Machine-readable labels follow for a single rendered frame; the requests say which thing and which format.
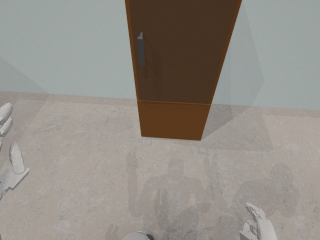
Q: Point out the left robot hand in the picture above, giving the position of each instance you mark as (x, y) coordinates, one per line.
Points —
(14, 175)

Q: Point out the right robot hand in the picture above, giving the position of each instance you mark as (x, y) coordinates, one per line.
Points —
(262, 230)

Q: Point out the cupboard door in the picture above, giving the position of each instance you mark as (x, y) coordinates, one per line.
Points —
(183, 44)

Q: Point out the handle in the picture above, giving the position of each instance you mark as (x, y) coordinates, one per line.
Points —
(140, 43)

